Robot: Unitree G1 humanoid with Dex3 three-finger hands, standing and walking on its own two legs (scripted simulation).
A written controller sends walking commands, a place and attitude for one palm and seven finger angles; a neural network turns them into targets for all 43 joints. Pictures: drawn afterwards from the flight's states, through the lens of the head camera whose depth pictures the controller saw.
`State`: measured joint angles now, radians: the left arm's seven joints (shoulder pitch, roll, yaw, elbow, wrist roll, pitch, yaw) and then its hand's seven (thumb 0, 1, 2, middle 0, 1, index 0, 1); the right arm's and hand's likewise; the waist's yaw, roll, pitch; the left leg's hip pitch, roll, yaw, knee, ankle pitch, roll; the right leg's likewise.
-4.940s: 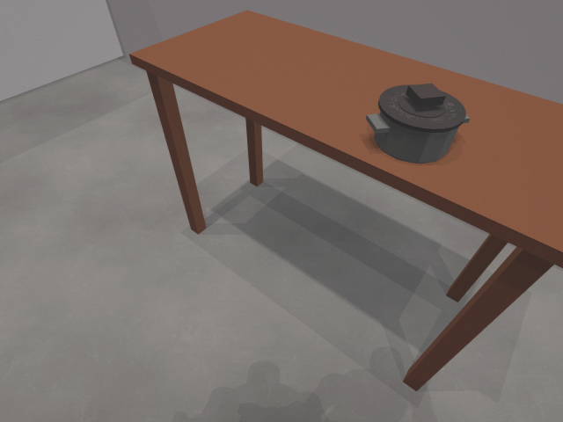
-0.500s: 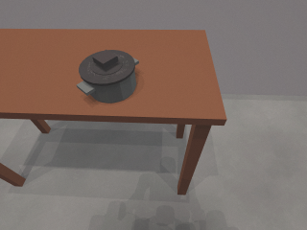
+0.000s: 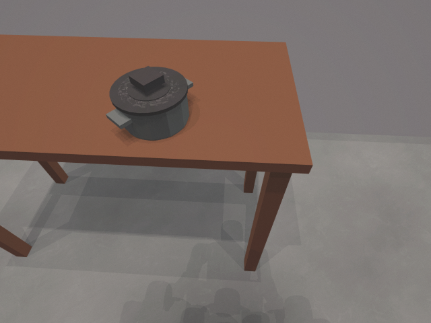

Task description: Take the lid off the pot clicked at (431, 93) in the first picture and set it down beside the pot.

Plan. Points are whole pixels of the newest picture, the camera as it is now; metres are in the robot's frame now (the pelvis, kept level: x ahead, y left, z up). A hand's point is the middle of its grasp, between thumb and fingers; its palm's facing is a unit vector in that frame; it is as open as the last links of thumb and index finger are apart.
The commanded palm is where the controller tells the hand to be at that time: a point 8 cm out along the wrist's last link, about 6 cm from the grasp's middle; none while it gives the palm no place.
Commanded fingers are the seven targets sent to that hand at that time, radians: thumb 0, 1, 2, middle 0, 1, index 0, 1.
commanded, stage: look again from close up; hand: left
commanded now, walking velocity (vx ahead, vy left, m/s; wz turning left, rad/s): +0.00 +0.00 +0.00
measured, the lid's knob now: (146, 79) +0.54 +0.17 +0.16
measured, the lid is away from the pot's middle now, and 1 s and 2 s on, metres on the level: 0.00 0.00 0.00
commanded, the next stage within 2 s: shuffle to correct the standing spot in 0.02 s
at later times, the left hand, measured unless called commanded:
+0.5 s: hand out of the picture +0.08 +0.21 -0.17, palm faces +0.01 -0.97 -0.24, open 7.4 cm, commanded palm none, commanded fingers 0.00 0.90 0.90 -0.20 -0.30 -0.20 -0.30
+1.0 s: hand out of the picture +0.14 +0.29 -0.19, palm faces +0.08 -0.95 -0.31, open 7.4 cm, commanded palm none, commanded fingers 0.00 0.90 0.90 -0.20 -0.30 -0.20 -0.30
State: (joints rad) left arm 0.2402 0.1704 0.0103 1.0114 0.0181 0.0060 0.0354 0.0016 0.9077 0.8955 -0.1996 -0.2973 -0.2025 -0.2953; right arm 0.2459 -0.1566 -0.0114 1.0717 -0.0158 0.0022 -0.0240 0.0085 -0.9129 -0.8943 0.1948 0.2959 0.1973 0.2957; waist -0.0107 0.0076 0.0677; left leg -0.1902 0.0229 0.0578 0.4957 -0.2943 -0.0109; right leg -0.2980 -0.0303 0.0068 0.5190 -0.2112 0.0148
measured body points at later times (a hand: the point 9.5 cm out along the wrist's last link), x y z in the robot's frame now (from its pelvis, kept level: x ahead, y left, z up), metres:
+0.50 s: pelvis +0.04 +0.02 +0.00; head +0.07 +0.01 +0.45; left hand +0.08 +0.26 -0.15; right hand +0.00 -0.21 -0.16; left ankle -0.02 +0.12 -0.74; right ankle +0.04 -0.10 -0.71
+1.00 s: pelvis +0.12 +0.07 -0.02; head +0.18 +0.08 +0.43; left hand +0.14 +0.34 -0.17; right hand +0.25 -0.17 -0.16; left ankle +0.17 +0.23 -0.74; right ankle +0.06 -0.07 -0.72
